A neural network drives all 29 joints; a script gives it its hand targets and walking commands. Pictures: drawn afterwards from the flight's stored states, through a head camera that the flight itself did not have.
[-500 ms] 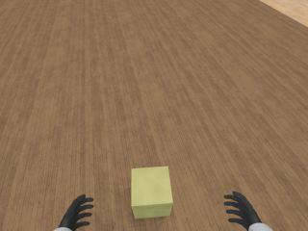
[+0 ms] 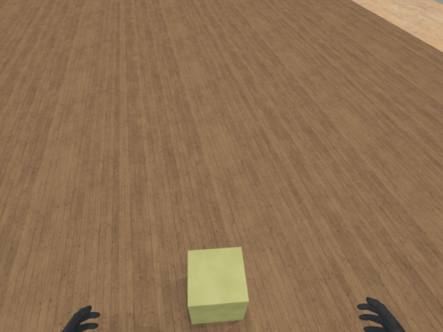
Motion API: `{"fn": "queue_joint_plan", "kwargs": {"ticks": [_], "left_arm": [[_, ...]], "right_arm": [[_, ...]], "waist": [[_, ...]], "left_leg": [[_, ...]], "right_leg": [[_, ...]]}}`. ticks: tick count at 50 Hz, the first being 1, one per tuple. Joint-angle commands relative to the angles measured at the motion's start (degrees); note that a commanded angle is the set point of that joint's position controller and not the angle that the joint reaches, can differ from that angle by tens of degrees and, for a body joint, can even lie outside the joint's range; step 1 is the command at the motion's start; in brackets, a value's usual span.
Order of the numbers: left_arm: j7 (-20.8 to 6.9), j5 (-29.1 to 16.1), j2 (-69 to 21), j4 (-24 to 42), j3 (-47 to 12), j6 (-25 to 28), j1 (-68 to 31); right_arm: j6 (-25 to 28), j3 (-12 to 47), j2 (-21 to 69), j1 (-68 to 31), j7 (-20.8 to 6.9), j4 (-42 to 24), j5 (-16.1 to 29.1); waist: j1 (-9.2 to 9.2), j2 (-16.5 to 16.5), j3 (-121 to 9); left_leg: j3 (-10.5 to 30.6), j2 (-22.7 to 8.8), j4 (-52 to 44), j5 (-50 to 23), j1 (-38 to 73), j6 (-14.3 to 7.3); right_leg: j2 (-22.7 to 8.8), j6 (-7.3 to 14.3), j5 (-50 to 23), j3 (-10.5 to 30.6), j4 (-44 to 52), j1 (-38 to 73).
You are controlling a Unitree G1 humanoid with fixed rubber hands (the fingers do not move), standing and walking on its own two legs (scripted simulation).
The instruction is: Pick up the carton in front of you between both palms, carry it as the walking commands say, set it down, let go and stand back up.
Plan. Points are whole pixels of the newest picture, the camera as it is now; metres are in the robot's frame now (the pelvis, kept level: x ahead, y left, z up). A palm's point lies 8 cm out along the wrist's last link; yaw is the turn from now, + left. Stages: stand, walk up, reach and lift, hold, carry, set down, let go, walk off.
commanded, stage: stand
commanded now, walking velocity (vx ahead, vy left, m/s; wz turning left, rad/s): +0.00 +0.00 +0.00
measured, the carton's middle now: (216, 286) +0.43 +0.02 -0.65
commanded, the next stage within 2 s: none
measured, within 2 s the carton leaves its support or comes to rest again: neither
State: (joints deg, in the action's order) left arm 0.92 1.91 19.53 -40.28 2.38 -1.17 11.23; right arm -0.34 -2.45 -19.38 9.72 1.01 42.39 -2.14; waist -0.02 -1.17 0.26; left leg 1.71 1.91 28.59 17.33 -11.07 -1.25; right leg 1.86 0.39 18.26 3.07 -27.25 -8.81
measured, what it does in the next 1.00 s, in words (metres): stands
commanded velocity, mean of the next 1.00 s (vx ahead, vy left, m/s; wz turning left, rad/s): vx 0.00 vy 0.00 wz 0.00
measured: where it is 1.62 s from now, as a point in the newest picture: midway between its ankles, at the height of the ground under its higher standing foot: outside the picture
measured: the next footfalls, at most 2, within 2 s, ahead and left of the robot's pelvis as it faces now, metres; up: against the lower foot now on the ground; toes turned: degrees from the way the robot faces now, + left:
none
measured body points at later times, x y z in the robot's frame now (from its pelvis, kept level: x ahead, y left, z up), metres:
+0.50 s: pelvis -0.01 +0.00 +0.01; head -0.01 +0.01 +0.46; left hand +0.12 +0.30 -0.10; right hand +0.12 -0.30 -0.10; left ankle -0.02 +0.11 -0.74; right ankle -0.04 -0.12 -0.74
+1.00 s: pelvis -0.02 +0.00 +0.01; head -0.03 +0.01 +0.46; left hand +0.08 +0.31 -0.11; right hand +0.08 -0.31 -0.10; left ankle -0.02 +0.11 -0.74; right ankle -0.04 -0.12 -0.74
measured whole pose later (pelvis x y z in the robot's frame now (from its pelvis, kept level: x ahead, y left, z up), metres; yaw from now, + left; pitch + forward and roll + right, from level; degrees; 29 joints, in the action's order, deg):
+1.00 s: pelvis -0.02 +0.00 +0.01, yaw +0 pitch -2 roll +0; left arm 0.8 1.2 21.7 -55.8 0.4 0.6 8.8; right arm 0.8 -0.4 -21.6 7.2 0.8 57.1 -1.1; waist 0.0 -0.5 1.2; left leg 1.4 1.7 20.6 11.5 -6.7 -1.2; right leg 1.3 0.1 12.6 3.3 -19.9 -4.9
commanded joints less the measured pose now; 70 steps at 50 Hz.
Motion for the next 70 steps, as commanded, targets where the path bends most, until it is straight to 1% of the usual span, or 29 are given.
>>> {"fn": "queue_joint_plan", "kwargs": {"ticks": [1,12,29,40,53,70], "left_arm": [[0.37,-0.05,7.90,2.47,1.70,1.19,-1.76],[0.58,-0.31,8.79,-1.80,1.08,1.62,-2.51],[0.44,-0.56,10.28,-7.65,0.36,2.06,-3.67],[0.21,-0.67,10.93,-11.02,0.04,2.28,-4.07],[0.05,-0.78,11.65,-13.64,-0.28,2.39,-4.51],[-0.04,-0.97,12.40,-15.47,-0.61,2.43,-5.17]], "right_arm": [[0.98,-1.80,-8.57,-1.62,0.37,-2.35,0.09],[1.30,-1.28,-9.50,-2.60,0.58,1.48,0.43],[1.62,-0.44,-10.75,-3.88,0.32,7.36,0.75],[1.75,-0.08,-11.48,-4.50,0.15,10.38,0.96],[1.77,0.32,-12.15,-5.03,0.04,12.74,1.14],[1.78,0.66,-12.82,-5.52,-0.05,14.62,1.31]], "waist": [[-0.16,1.99,-3.90],[-0.11,1.28,-3.04],[-0.04,1.05,-0.93],[-0.01,1.13,-0.33],[-0.03,1.12,-0.14],[-0.09,1.15,-0.28]], "left_leg": [[5.02,-6.44,-3.07,-22.28,3.72,0.55],[5.32,-6.84,-4.82,-22.85,4.79,0.50],[5.97,-7.33,-8.71,-16.75,4.80,0.18],[6.24,-7.65,-10.40,-14.49,4.95,0.01],[6.44,-7.93,-11.35,-13.63,5.05,-0.24],[6.56,-8.19,-11.93,-14.26,5.41,-0.49]], "right_leg": [[-5.41,-0.31,-18.83,3.57,2.63,0.04],[-6.10,-0.17,-19.25,3.94,4.08,1.28],[-7.05,0.20,-14.99,5.19,7.96,1.54],[-7.29,0.32,-13.42,5.60,9.74,1.57],[-7.49,0.46,-12.95,5.77,10.68,1.73],[-7.76,0.69,-13.51,5.81,11.20,2.18]]}}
